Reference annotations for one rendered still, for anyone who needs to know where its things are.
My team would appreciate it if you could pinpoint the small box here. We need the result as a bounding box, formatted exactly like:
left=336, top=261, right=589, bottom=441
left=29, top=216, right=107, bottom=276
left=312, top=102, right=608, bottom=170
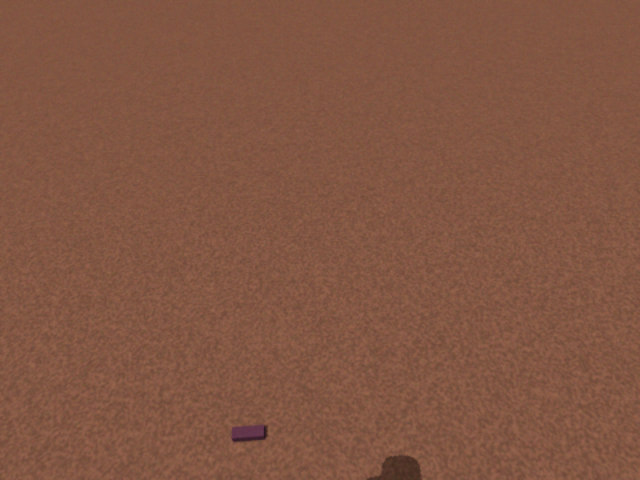
left=231, top=425, right=266, bottom=442

